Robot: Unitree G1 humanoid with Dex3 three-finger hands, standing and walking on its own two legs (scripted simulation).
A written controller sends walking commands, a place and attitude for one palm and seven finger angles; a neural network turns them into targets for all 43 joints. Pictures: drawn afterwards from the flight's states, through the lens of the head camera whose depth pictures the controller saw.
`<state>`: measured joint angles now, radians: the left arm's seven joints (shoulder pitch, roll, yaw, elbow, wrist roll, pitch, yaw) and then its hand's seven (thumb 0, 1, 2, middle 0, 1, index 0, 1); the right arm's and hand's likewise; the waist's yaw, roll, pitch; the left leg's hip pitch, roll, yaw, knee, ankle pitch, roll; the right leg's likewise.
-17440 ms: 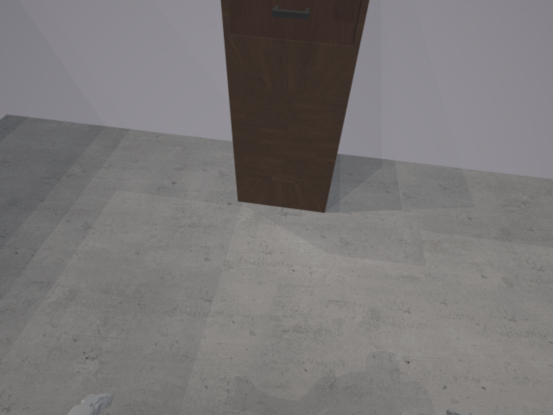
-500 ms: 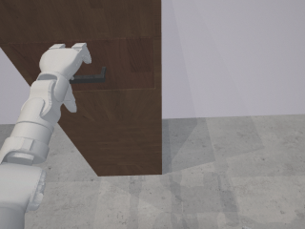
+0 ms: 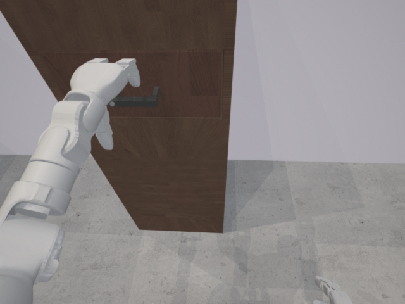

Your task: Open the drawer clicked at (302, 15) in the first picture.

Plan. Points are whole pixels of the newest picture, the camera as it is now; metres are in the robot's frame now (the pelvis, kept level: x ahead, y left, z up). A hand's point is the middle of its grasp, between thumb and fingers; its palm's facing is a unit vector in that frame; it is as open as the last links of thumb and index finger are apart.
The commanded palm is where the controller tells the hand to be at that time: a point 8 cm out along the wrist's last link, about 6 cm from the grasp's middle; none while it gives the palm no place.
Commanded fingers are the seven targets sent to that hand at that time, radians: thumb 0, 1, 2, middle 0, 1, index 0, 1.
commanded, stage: re-aim the fingers above the handle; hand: left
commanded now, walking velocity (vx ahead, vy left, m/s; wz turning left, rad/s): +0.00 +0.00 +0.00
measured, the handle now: (135, 96) +0.52 +0.19 +0.13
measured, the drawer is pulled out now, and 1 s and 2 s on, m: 0.00 0.00 0.00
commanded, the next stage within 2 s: lower the fingers behind the handle in 1.96 s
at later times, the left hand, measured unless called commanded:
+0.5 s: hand (131, 99) +0.45 +0.17 +0.17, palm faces +0.02 -0.03 -1.00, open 13.8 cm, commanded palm +0.43 +0.21 +0.24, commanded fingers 0.00 -0.50 0.30 -0.30 -1.20 -0.30 -1.20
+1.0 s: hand (135, 98) +0.46 +0.16 +0.17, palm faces +0.02 -0.05 -1.00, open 13.8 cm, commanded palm +0.44 +0.21 +0.25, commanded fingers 0.00 -0.50 0.30 -0.30 -1.20 -0.30 -1.20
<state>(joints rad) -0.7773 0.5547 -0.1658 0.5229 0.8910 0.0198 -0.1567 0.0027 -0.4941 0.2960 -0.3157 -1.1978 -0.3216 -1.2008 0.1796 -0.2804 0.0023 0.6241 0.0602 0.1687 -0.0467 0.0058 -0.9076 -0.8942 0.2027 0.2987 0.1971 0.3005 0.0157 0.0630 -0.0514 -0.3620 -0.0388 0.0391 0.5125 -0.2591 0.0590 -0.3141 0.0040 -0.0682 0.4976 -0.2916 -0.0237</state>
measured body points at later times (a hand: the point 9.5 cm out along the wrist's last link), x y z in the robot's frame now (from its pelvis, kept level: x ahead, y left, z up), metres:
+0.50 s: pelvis +0.00 -0.01 +0.00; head +0.03 -0.03 +0.45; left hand +0.44 +0.17 +0.23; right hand +0.10 -0.27 -0.13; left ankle +0.00 +0.08 -0.74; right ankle -0.03 -0.10 -0.74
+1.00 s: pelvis +0.00 -0.01 +0.00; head +0.05 -0.03 +0.45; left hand +0.45 +0.17 +0.22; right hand +0.14 -0.27 -0.12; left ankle +0.00 +0.08 -0.74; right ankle -0.03 -0.10 -0.74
